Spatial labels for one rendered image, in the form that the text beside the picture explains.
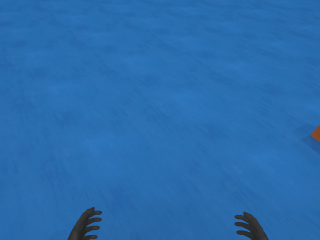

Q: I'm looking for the left robot hand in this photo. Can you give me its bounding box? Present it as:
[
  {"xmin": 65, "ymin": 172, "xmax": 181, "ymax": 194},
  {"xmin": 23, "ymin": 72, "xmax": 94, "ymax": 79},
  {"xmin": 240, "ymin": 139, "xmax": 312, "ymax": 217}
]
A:
[{"xmin": 67, "ymin": 207, "xmax": 102, "ymax": 240}]

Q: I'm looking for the right robot hand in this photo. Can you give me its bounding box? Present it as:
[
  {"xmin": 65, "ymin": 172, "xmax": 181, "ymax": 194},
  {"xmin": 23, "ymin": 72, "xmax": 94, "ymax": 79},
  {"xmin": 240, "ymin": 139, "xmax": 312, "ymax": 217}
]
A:
[{"xmin": 234, "ymin": 211, "xmax": 269, "ymax": 240}]

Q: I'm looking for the carton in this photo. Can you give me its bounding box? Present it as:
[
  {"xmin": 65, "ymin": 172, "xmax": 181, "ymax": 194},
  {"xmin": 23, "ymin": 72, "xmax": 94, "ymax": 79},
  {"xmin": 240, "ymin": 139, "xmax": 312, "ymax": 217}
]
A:
[{"xmin": 310, "ymin": 125, "xmax": 320, "ymax": 142}]

